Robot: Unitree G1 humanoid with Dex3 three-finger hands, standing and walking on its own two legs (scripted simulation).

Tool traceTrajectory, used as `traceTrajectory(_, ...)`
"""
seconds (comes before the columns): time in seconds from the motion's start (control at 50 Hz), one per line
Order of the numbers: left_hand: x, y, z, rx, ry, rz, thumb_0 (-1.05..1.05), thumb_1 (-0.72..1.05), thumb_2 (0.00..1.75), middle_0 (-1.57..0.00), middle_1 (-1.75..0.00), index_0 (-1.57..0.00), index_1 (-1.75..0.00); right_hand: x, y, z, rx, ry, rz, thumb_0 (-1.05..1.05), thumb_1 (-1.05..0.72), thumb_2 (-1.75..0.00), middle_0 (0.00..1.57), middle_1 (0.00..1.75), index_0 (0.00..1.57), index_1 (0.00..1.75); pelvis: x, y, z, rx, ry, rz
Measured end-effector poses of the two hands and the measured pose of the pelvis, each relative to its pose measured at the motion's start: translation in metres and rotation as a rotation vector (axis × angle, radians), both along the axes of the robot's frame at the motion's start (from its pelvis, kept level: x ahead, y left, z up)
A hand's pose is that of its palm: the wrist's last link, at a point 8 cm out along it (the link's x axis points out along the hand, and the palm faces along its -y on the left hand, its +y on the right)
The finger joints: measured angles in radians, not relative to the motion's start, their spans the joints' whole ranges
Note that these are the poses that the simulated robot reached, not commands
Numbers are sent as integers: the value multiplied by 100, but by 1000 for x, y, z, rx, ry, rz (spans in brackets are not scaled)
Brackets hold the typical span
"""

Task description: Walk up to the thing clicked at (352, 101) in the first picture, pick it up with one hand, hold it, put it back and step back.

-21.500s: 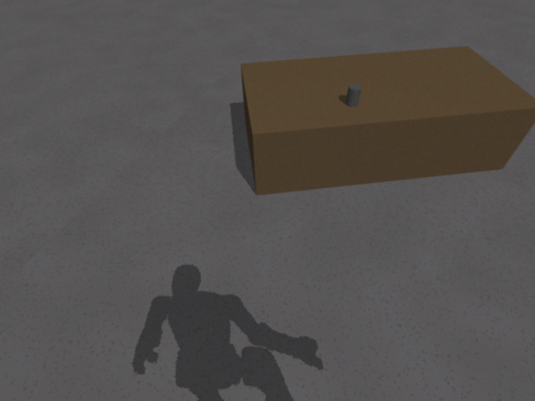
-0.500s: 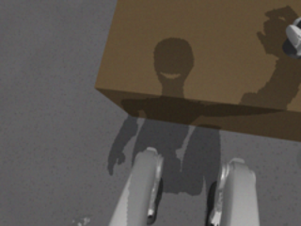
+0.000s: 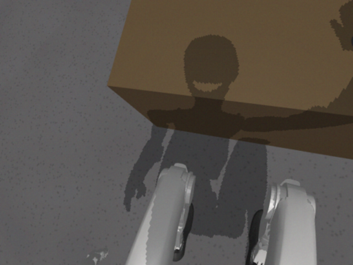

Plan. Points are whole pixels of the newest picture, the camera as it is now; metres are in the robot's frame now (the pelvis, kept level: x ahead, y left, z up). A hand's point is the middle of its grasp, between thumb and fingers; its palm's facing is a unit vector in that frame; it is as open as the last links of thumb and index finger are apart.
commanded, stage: lower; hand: right
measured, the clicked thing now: out of the picture +0.58 -0.26 +0.00
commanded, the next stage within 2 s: loosen in 0.14 s
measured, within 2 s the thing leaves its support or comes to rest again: neither
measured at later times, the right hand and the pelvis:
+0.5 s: hand out of the picture +0.59 -0.26 +0.02, palm faces +0.23 +0.97 -0.04, open 8.6 cm; pelvis +0.00 +0.00 -0.02, yaw +1 degrees
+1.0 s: hand out of the picture +0.58 -0.26 +0.02, palm faces +0.23 +0.97 -0.05, open 16.4 cm; pelvis +0.00 +0.00 -0.01, yaw +1 degrees
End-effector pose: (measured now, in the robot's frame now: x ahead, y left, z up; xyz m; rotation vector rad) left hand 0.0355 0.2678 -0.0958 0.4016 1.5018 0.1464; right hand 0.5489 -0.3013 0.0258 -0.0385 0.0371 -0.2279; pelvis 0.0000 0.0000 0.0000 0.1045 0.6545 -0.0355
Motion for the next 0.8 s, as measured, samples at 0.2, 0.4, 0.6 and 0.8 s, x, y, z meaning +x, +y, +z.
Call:
traceTrajectory(0.2,-5,2,-11,4,18,-5,0,91,88,-19,-29,-20,-29,1,-2,-5,-1,-19,-5,2,24,-113,84,115,81,115,-3,2,-11,1,-8,2)
traceTrajectory(0.4,-4,3,-17,7,7,-11,0,92,86,-19,-29,-21,-28,3,-3,-4,-5,-18,-5,1,25,-110,88,111,85,110,-5,2,-18,6,-13,4)
traceTrajectory(0.6,-1,2,-14,8,7,-12,0,93,86,-19,-29,-21,-28,5,-4,-3,-7,-17,1,0,30,-70,97,88,97,88,-3,1,-17,11,-9,5)
traceTrajectory(0.8,0,-1,-11,9,5,-9,0,90,89,-19,-30,-20,-30,3,-4,-7,-1,-10,0,-1,48,-30,67,49,67,49,-3,0,-14,16,-12,6)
